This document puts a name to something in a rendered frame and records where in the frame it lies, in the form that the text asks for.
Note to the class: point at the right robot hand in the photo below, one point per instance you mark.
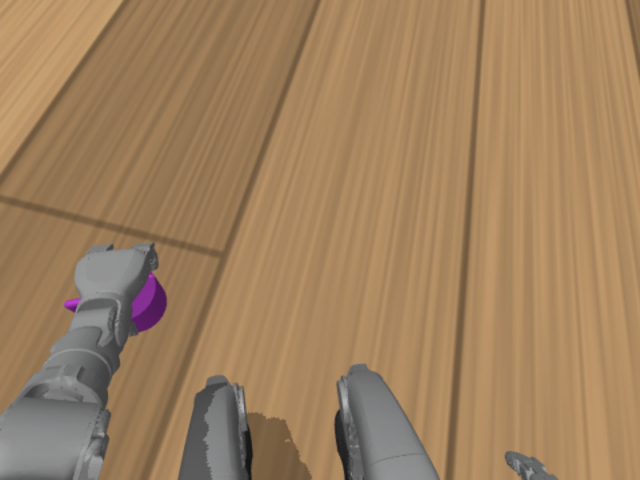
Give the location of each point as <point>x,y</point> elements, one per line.
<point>527,468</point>

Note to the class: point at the left robot arm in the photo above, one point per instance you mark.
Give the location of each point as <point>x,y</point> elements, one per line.
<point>56,427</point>

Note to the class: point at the mug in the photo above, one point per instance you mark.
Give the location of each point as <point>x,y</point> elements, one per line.
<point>148,306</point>

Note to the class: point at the left robot hand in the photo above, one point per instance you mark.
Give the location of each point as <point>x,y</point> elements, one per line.
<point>123,271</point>

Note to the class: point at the right robot foot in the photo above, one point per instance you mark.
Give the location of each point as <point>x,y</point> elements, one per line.
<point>342,446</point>

